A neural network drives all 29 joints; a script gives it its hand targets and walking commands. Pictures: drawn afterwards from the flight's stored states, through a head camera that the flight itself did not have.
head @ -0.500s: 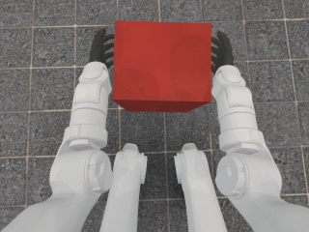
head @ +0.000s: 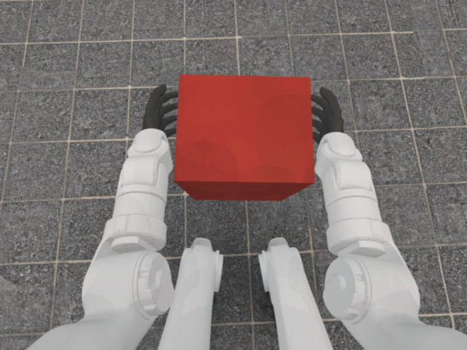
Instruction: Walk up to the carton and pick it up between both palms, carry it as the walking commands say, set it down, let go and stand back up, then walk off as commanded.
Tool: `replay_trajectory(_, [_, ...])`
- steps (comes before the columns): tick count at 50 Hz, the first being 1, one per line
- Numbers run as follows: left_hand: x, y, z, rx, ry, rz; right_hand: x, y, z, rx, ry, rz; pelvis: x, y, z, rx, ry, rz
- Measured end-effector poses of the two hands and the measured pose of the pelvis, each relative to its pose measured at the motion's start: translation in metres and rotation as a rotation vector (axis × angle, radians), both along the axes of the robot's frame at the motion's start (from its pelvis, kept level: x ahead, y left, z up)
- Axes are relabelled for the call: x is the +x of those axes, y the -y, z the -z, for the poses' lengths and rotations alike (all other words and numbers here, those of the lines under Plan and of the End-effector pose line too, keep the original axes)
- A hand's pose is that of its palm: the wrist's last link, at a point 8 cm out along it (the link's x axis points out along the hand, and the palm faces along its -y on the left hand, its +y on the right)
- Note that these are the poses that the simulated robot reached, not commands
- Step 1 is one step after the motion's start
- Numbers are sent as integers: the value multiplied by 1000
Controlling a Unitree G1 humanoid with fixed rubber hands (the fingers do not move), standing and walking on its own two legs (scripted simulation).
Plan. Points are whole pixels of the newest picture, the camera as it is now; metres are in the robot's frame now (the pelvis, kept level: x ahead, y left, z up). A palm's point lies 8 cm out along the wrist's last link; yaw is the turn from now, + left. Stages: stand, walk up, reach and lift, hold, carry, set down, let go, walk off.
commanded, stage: reach and lift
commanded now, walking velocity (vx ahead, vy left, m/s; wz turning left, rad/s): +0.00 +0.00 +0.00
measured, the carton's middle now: (240, 150) +0.46 +0.00 -0.13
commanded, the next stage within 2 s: none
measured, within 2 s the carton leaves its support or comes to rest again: neither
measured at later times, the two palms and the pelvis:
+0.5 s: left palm (142, 126) +0.45 +0.14 +0.02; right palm (348, 129) +0.44 -0.14 +0.02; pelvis +0.02 +0.00 +0.07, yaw +0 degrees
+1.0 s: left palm (121, 116) +0.43 +0.14 +0.09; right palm (377, 118) +0.43 -0.15 +0.09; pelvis +0.05 +0.00 +0.14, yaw +1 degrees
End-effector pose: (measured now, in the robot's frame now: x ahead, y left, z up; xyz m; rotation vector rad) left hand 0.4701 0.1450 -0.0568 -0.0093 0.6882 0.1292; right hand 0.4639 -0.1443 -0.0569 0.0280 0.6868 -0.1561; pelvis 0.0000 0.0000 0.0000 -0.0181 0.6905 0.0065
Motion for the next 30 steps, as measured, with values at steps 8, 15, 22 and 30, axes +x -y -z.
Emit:
replay_trajectory(8, [-7,0,-22,-1,2,0,-7,0,-23,0,2,0,5,0,-20,0,27,-1])
replay_trajectory(15, [-13,0,-42,-2,4,-1,-13,0,-43,1,4,2,10,-1,-38,0,54,-3])
replay_trajectory(22, [-18,0,-63,-4,6,-2,-18,0,-64,1,6,3,15,-1,-57,1,83,-4])
replay_trajectory(30, [-24,0,-87,-5,5,-4,-24,0,-89,2,5,4,23,-1,-80,2,116,-5])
